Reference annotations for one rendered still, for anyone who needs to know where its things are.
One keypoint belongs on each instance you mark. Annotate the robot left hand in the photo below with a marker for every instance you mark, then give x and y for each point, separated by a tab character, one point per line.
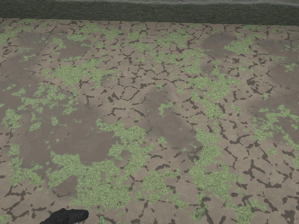
64	216

